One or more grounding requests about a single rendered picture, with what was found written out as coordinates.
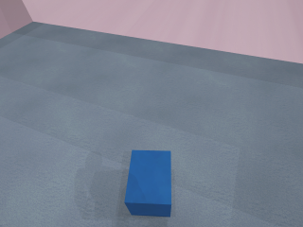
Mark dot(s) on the carton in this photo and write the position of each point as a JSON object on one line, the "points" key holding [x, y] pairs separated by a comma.
{"points": [[148, 191]]}

